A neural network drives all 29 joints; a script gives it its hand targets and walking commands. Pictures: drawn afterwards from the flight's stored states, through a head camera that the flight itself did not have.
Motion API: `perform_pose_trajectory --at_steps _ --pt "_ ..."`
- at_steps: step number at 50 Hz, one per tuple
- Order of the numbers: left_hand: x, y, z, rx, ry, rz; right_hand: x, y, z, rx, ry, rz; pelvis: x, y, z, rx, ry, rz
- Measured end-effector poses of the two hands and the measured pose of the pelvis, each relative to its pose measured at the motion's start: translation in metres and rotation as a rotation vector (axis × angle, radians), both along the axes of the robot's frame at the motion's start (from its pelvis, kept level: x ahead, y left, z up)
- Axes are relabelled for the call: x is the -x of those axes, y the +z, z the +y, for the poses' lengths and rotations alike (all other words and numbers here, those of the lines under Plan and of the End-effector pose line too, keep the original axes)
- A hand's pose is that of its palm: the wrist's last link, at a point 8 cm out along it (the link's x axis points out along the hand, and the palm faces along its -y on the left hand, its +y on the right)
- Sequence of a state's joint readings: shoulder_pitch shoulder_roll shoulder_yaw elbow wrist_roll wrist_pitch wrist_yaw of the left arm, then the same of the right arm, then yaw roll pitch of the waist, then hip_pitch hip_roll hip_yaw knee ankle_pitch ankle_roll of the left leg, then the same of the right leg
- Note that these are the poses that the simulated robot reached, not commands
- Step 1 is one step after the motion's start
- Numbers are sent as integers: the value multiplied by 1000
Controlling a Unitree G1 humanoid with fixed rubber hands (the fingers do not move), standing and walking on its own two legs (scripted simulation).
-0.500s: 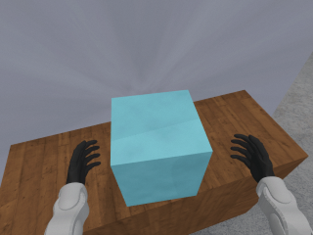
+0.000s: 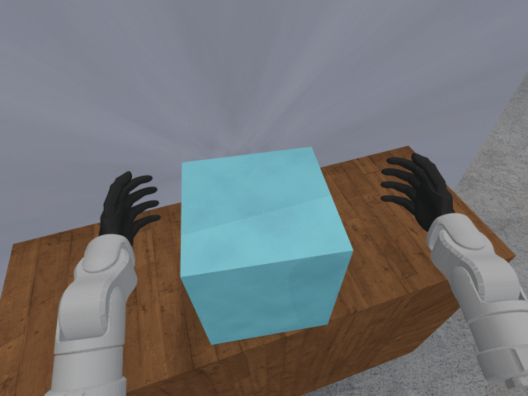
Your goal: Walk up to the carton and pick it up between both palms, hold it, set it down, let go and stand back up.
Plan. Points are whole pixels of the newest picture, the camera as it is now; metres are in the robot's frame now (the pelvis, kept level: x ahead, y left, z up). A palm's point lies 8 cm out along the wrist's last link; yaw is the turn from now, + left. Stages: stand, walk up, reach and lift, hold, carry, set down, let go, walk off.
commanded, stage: reach and lift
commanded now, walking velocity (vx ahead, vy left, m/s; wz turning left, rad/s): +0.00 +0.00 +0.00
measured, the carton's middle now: (259, 249) +0.36 +0.03 +0.01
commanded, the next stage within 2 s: none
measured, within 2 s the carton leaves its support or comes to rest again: neither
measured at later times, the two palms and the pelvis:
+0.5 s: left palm (115, 181) +0.38 +0.23 +0.16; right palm (416, 154) +0.42 -0.20 +0.16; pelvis -0.01 -0.01 +0.00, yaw +2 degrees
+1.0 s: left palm (149, 241) +0.36 +0.21 +0.04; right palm (376, 216) +0.40 -0.16 +0.04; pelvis -0.01 +0.00 -0.01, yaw +3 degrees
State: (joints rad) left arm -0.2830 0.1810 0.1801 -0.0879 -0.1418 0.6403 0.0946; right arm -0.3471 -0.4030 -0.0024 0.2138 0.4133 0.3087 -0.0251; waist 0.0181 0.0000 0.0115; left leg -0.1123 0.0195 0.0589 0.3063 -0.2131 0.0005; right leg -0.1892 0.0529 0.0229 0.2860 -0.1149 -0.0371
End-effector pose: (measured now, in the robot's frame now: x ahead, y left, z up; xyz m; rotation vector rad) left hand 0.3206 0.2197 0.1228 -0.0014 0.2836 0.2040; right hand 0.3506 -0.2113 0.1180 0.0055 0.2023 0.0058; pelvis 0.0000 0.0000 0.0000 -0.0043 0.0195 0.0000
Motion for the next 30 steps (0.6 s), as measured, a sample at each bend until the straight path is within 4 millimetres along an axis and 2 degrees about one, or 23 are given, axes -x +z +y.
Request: perform_pose_trajectory --at_steps 9,21,26,30 --pt "-20 16 0 8 10 -1 -29 24 3 4 14 7 7 -1 -4 -4 9 24" --pt "-49 39 5 -12 13 -8 -62 44 11 -13 17 26 13 -2 -6 -3 30 62" --pt "-56 38 6 -26 10 -4 -69 41 15 -11 11 43 11 -1 -6 0 38 56" --pt "-55 21 6 -26 2 20 -67 24 19 2 3 72 9 -1 -5 3 43 40"
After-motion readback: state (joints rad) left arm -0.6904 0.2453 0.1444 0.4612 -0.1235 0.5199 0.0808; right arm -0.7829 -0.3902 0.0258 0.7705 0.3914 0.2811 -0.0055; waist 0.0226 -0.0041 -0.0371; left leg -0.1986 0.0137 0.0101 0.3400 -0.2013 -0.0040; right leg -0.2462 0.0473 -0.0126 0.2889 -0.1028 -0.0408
